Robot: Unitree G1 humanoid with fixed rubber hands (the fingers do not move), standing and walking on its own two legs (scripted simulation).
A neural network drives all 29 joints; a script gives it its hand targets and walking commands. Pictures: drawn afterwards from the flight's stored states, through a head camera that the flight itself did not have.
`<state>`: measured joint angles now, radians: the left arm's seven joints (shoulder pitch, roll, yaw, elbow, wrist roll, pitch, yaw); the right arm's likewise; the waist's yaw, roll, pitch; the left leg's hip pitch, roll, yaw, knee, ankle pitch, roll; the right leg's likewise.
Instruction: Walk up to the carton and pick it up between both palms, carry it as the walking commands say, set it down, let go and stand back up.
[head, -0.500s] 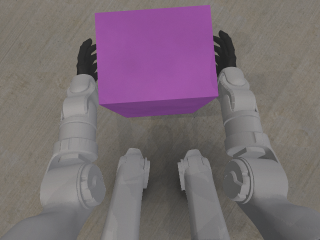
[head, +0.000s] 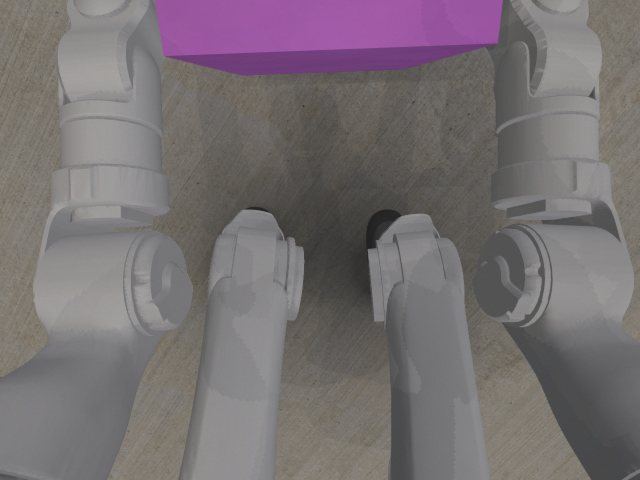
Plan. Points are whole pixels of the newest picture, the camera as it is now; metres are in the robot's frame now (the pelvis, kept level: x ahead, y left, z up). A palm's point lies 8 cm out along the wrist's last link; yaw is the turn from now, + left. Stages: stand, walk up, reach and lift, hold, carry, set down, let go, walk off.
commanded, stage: set down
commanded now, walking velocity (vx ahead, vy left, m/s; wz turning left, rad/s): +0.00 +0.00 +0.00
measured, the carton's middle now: out of the picture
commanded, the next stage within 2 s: none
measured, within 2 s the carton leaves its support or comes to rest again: rests again in 0.94 s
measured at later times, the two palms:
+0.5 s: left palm out of the picture +0.55 +0.18 -0.21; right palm out of the picture +0.57 -0.14 -0.20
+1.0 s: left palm out of the picture +0.55 +0.18 -0.24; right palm out of the picture +0.57 -0.14 -0.23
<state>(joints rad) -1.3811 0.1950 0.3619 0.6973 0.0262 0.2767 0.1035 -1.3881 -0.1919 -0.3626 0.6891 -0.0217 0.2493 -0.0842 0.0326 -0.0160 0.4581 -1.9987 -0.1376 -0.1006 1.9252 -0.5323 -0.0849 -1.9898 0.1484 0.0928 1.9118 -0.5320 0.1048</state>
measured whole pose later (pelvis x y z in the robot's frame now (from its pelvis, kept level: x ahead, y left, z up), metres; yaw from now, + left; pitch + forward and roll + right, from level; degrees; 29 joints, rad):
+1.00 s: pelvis +0.00 -0.01 -0.07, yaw +1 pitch +32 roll +0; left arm -1.50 0.28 0.28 0.90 -0.07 0.25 0.12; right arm -1.51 -0.27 -0.29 0.90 0.04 0.23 -0.11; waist 0.03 0.00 0.52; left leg -2.13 -0.11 -0.07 2.14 -0.57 -0.08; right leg -2.13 0.13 0.06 2.14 -0.58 0.08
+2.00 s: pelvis +0.02 -0.01 -0.08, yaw +1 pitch +39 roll +0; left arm -1.37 0.22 0.36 0.97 0.04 0.15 0.05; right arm -1.39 -0.22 -0.32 0.98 -0.02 0.14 -0.07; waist 0.03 -0.01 0.27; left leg -2.26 -0.08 -0.05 2.18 -0.61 -0.07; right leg -2.26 0.11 0.04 2.19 -0.62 0.06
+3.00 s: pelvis +0.01 -0.01 +0.00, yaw +2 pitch +30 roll -2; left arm -1.38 0.43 0.17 0.79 -0.20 0.22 0.10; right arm -1.39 -0.37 -0.18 0.76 0.16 0.24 -0.14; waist 0.03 0.02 0.52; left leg -1.91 -0.05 -0.04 1.97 -0.55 -0.02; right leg -1.89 0.06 0.02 1.96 -0.60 0.04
